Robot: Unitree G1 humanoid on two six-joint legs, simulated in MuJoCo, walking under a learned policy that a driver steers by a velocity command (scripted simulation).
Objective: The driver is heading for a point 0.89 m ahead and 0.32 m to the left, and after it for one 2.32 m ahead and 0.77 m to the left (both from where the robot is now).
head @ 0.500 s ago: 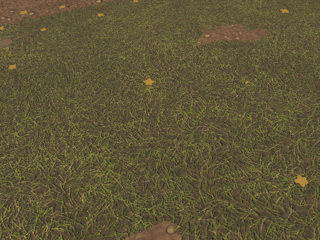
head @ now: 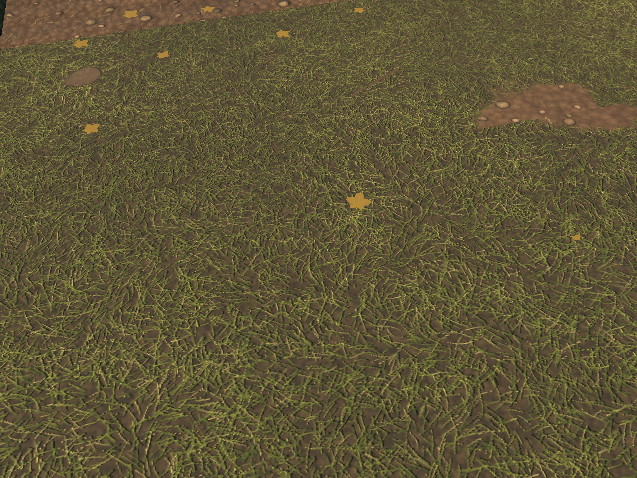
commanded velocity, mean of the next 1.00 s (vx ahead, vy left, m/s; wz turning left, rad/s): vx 0.50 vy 0.00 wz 0.55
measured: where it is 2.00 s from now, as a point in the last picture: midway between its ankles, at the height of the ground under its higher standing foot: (190, 379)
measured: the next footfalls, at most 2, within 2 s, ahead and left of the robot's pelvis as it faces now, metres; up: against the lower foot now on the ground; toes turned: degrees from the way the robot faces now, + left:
left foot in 0.26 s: +0.20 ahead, +0.15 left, +0.00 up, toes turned +11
right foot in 0.66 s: +0.54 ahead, +0.00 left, -0.17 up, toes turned +19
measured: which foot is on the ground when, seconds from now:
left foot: up 0.00-0.24, down 0.26-0.66, up 0.68-1.00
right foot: down 0.00-0.26, up 0.28-0.64, down 0.66-1.00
